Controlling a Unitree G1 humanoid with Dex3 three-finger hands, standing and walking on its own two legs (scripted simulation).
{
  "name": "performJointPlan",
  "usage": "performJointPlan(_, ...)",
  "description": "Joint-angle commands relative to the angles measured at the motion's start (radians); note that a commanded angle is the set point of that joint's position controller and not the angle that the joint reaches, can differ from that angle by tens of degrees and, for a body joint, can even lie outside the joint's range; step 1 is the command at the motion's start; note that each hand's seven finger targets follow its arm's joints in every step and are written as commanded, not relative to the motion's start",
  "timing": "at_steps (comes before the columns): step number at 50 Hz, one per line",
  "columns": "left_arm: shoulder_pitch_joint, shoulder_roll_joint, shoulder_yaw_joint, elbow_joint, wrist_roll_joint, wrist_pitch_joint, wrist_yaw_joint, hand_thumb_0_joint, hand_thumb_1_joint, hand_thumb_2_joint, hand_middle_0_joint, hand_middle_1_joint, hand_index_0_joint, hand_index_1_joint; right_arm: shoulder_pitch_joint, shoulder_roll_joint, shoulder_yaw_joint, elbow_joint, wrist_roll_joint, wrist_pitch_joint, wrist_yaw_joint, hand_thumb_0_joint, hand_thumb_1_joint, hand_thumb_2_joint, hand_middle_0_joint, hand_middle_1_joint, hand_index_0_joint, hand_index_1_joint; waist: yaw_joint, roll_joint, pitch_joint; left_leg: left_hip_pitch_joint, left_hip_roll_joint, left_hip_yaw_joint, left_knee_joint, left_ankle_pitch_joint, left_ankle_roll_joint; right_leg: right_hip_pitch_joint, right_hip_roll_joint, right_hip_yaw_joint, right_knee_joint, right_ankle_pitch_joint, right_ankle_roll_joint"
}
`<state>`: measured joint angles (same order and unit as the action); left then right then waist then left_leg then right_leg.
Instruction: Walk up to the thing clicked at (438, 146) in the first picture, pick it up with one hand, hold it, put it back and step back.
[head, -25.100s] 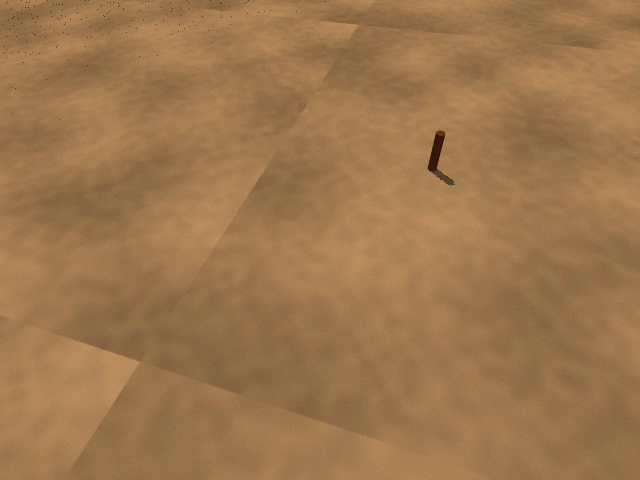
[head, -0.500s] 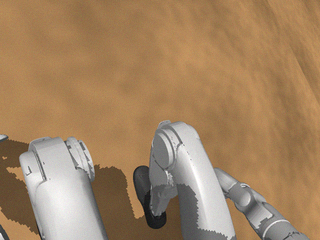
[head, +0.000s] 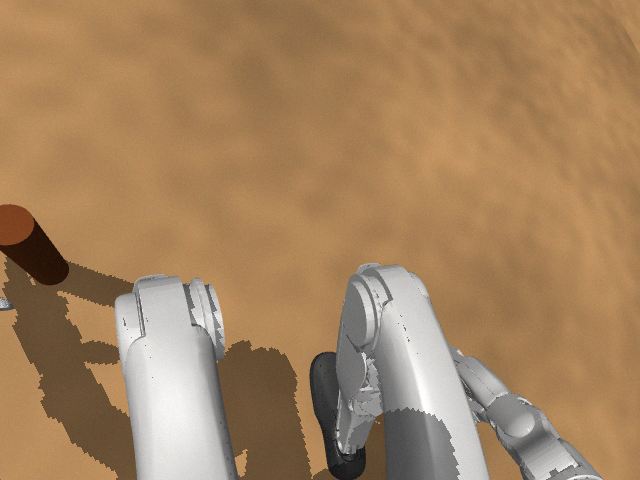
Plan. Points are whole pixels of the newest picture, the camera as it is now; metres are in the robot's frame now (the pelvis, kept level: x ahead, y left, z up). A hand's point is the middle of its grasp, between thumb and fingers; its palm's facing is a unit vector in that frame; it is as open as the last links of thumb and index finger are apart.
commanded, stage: rise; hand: left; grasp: from the side
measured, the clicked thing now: (33, 252) +0.37 +0.33 -0.19
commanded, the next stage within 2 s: home in 0.06 s
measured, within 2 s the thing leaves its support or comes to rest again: neither
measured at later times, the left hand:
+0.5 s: hand out of the picture +0.25 +0.42 +0.05, palm faces +0.41 -0.74 -0.53, open 17.2 cm
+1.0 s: hand out of the picture +0.23 +0.28 +0.26, palm faces +0.39 -0.84 -0.39, open 17.3 cm
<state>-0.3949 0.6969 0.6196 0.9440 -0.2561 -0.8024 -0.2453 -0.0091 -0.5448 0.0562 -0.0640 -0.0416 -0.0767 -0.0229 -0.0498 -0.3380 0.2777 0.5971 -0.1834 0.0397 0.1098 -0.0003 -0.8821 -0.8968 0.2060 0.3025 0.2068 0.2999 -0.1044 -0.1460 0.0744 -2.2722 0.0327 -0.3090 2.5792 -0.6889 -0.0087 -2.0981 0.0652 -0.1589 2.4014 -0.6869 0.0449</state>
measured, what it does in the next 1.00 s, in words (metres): rises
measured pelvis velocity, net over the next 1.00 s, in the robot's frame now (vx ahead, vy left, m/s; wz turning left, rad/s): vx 0.08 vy -0.01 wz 0.24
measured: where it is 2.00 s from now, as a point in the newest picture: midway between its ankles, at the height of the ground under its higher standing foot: (263, 459)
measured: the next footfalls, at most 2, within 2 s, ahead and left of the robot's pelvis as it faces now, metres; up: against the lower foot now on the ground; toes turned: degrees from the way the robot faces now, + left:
none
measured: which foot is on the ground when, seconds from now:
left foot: down 0.00-1.00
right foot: down 0.00-1.00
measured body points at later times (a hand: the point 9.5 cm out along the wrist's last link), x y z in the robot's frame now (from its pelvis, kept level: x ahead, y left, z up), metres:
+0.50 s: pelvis +0.01 -0.01 +0.13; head +0.21 +0.07 +0.52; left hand +0.22 +0.45 +0.08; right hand +0.24 -0.23 +0.00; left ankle +0.08 +0.13 -0.27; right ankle +0.12 -0.14 -0.27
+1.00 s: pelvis +0.08 -0.01 +0.36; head +0.16 +0.04 +0.80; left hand +0.20 +0.32 +0.29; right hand +0.31 -0.21 +0.27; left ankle +0.08 +0.13 -0.27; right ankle +0.12 -0.14 -0.27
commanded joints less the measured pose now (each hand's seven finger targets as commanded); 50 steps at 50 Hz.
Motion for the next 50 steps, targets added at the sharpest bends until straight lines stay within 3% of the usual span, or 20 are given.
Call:
performJointPlan(1, -0.049, 0.379, 0.095, -0.153, 0.134, 0.063, 0.011, 0.000, -0.479, 0.063, -0.042, -0.024, -0.032, -0.030, 0.048, -0.252, -0.200, -0.030, 0.076, -0.014, -0.040, 0.000, -0.874, -0.900, 0.202, 0.303, 0.202, 0.303, 0.075, 0.459, -0.597, 0.500, 0.026, 0.148, -0.443, 0.035, 0.005, 0.156, 0.018, -0.060, -0.243, 0.100, -0.083)
performJointPlan(2, -0.088, 0.363, 0.090, -0.201, 0.125, 0.095, 0.035, 0.000, -0.483, 0.065, -0.045, -0.034, -0.036, -0.039, 0.040, -0.255, -0.211, -0.066, 0.086, -0.004, -0.044, 0.000, -0.882, -0.902, 0.202, 0.303, 0.202, 0.303, 0.065, 0.503, -0.644, 0.528, 0.036, 0.147, -0.471, 0.044, 0.001, 0.162, 0.018, -0.049, -0.245, 0.101, -0.085)
performJointPlan(3, -0.166, 0.260, 0.011, -0.283, 0.131, 0.110, 0.034, 0.000, -0.485, 0.069, -0.048, -0.040, -0.038, -0.046, 0.058, -0.247, -0.224, -0.063, 0.094, 0.000, -0.040, 0.000, -0.885, -0.903, 0.202, 0.303, 0.202, 0.303, 0.038, 0.523, -0.651, 0.540, 0.035, 0.147, -0.491, 0.027, -0.003, 0.141, 0.014, -0.046, -0.247, 0.098, -0.086)
performJointPlan(4, -0.164, 0.241, -0.002, -0.317, 0.146, 0.137, 0.041, 0.000, -0.508, 0.072, -0.060, -0.053, -0.050, -0.059, 0.076, -0.241, -0.240, -0.046, 0.106, 0.004, -0.037, 0.000, -0.907, -0.909, 0.202, 0.303, 0.202, 0.303, 0.036, 0.541, -0.638, 0.554, 0.037, 0.141, -0.530, 0.002, -0.004, 0.109, 0.010, -0.047, -0.246, 0.085, -0.090)
performJointPlan(5, -0.132, 0.303, 0.042, -0.354, 0.164, 0.176, 0.062, 0.000, -0.515, 0.067, -0.067, -0.056, -0.058, -0.061, 0.092, -0.230, -0.250, -0.038, 0.116, 0.006, -0.042, 0.000, -0.919, -0.912, 0.201, 0.303, 0.202, 0.303, 0.072, 0.550, -0.680, 0.596, 0.034, 0.153, -0.540, 0.044, -0.006, 0.129, 0.008, -0.038, -0.258, 0.108, -0.090)
performJointPlan(8, -0.155, 0.441, 0.105, -0.414, 0.219, 0.266, 0.109, 0.000, -0.527, 0.070, -0.085, -0.067, -0.077, -0.071, 0.118, -0.223, -0.279, -0.040, 0.143, 0.017, -0.055, 0.000, -0.952, -0.920, 0.201, 0.303, 0.202, 0.303, 0.085, 0.571, -0.709, 0.608, 0.032, 0.163, -0.575, 0.026, 0.000, 0.111, -0.002, -0.014, -0.269, 0.087, -0.096)
performJointPlan(9, -0.168, 0.413, 0.085, -0.425, 0.228, 0.296, 0.119, 0.000, -0.452, 0.113, -0.061, -0.070, -0.060, -0.071, 0.133, -0.207, -0.285, -0.038, 0.148, 0.026, -0.059, 0.000, -0.895, -0.902, 0.201, 0.301, 0.201, 0.301, 0.083, 0.562, -0.740, 0.632, 0.028, 0.174, -0.576, 0.048, 0.001, 0.134, -0.003, -0.001, -0.291, 0.100, -0.096)
performJointPlan(10, -0.172, 0.366, 0.045, -0.401, 0.237, 0.324, 0.129, 0.000, -0.522, 0.072, -0.053, -0.058, -0.052, -0.058, 0.133, -0.199, -0.291, -0.037, 0.153, 0.029, -0.064, 0.000, -0.895, -0.902, 0.201, 0.301, 0.201, 0.301, 0.064, 0.535, -0.707, 0.612, 0.025, 0.178, -0.588, 0.013, 0.007, 0.122, -0.006, 0.004, -0.313, 0.073, -0.096)
performJointPlan(12, -0.048, 0.341, 0.064, -0.332, 0.249, 0.388, 0.156, 0.000, -0.520, 0.073, -0.054, -0.058, -0.053, -0.059, 0.145, -0.183, -0.305, -0.045, 0.163, 0.034, -0.073, 0.000, -0.895, -0.902, 0.201, 0.302, 0.201, 0.302, 0.093, 0.428, -0.719, 0.607, 0.015, 0.202, -0.589, 0.065, 0.015, 0.178, -0.006, 0.018, -0.373, 0.094, -0.091)
performJointPlan(17, 0.047, 0.191, -0.033, -0.350, 0.271, 0.518, 0.203, 0.000, -0.500, 0.087, -0.060, -0.065, -0.059, -0.066, 0.152, -0.173, -0.339, -0.078, 0.186, 0.042, -0.080, 0.000, -0.895, -0.902, 0.201, 0.302, 0.201, 0.302, 0.092, 0.335, -0.731, 0.659, 0.013, 0.197, -0.698, 0.034, 0.021, 0.225, -0.015, 0.031, -0.474, 0.057, -0.087)
performJointPlan(21, 0.153, 0.137, -0.086, -0.520, 0.265, 0.614, 0.246, 0.000, -0.504, 0.085, -0.061, -0.065, -0.060, -0.066, 0.159, -0.154, -0.355, -0.129, 0.209, 0.048, -0.091, 0.000, -0.895, -0.902, 0.201, 0.302, 0.201, 0.302, 0.110, 0.279, -0.817, 0.750, 0.010, 0.209, -0.798, 0.034, 0.025, 0.367, -0.020, 0.055, -0.601, 0.056, -0.080)
performJointPlan(24, 0.220, 0.168, -0.077, -0.728, 0.255, 0.676, 0.289, 0.000, -0.461, 0.109, -0.063, -0.070, -0.062, -0.071, 0.167, -0.135, -0.359, -0.160, 0.223, 0.051, -0.111, 0.000, -0.895, -0.902, 0.201, 0.302, 0.201, 0.302, 0.137, 0.282, -0.895, 0.856, 0.006, 0.232, -0.879, 0.073, 0.026, 0.519, -0.026, 0.083, -0.700, 0.086, -0.076)
performJointPlan(27, 0.313, 0.144, -0.062, -0.789, 0.254, 0.731, 0.330, 0.000, -0.478, 0.098, -0.058, -0.065, -0.057, -0.065, 0.165, -0.112, -0.358, -0.169, 0.230, 0.045, -0.138, 0.000, -0.895, -0.902, 0.201, 0.302, 0.201, 0.302, 0.136, 0.270, -0.859, 0.933, 0.004, 0.247, -0.953, 0.103, 0.027, 0.627, -0.032, 0.104, -0.785, 0.108, -0.073)
performJointPlan(30, 0.386, 0.080, -0.090, -0.808, 0.249, 0.773, 0.363, 0.000, -0.515, 0.076, -0.054, -0.059, -0.053, -0.059, 0.169, -0.078, -0.347, -0.169, 0.229, 0.039, -0.166, 0.000, -0.895, -0.902, 0.201, 0.301, 0.201, 0.301, 0.128, 0.259, -0.820, 0.991, -0.003, 0.270, -1.002, 0.208, 0.030, 0.753, -0.037, 0.117, -0.862, 0.202, -0.067)
performJointPlan(34, 0.473, -0.040, -0.173, -0.785, 0.245, 0.827, 0.387, 0.000, -0.515, 0.076, -0.053, -0.058, -0.053, -0.059, 0.178, -0.048, -0.337, -0.177, 0.225, 0.012, -0.198, 0.000, -0.895, -0.902, 0.201, 0.301, 0.201, 0.301, 0.103, 0.235, -0.713, 1.053, -0.005, 0.288, -1.094, 0.234, 0.032, 0.875, -0.044, 0.134, -0.985, 0.227, -0.062)
performJointPlan(37, 0.509, -0.151, -0.283, -0.774, 0.244, 0.863, 0.393, 0.000, -0.505, 0.082, -0.055, -0.060, -0.054, -0.061, 0.206, -0.037, -0.333, -0.177, 0.221, -0.015, -0.215, 0.000, -0.895, -0.902, 0.201, 0.301, 0.201, 0.301, 0.071, 0.228, -0.645, 1.136, -0.003, 0.291, -1.174, 0.264, 0.030, 0.954, -0.050, 0.138, -1.081, 0.266, -0.058)
performJointPlan(38, 0.512, -0.130, -0.270, -0.798, 0.242, 0.872, 0.400, 0.000, -0.477, 0.098, -0.057, -0.064, -0.056, -0.065, 0.207, -0.042, -0.332, -0.186, 0.221, -0.025, -0.220, 0.000, -0.895, -0.902, 0.201, 0.302, 0.201, 0.301, 0.075, 0.226, -0.633, 1.169, -0.003, 0.289, -1.207, 0.258, 0.028, 0.979, -0.051, 0.134, -1.108, 0.256, -0.060)
performJointPlan(42, 0.545, -0.189, -0.344, -0.831, 0.247, 0.917, 0.421, 0.000, -0.527, 0.069, -0.052, -0.056, -0.051, -0.057, 0.238, -0.025, -0.325, -0.194, 0.223, -0.062, -0.244, 0.000, -0.895, -0.902, 0.201, 0.301, 0.201, 0.301, 0.064, 0.219, -0.572, 1.281, -0.005, 0.290, -1.330, 0.263, 0.023, 1.105, -0.062, 0.136, -1.238, 0.257, -0.058)
performJointPlan(49, 0.676, -0.242, -0.416, -0.954, 0.252, 0.988, 0.455, 0.000, -0.545, 0.058, -0.050, -0.053, -0.049, -0.054, 0.279, 0.000, -0.308, -0.211, 0.221, -0.095, -0.285, 0.000, -0.895, -0.902, 0.201, 0.301, 0.201, 0.301, 0.080, 0.252, -0.511, 1.535, -0.008, 0.294, -1.522, 0.412, 0.009, 1.312, -0.055, 0.103, -1.388, 0.396, -0.058)
performJointPlan(50, 0.714, -0.300, -0.480, -0.944, 0.250, 1.002, 0.451, 0.000, -0.565, 0.047, -0.048, -0.050, -0.047, -0.051, 0.278, -0.003, -0.309, -0.219, 0.220, -0.097, -0.289, 0.000, -0.895, -0.902, 0.201, 0.301, 0.201, 0.301, 0.065, 0.251, -0.476, 1.552, -0.011, 0.300, -1.543, 0.422, 0.009, 1.331, -0.055, 0.100, -1.414, 0.413, -0.055)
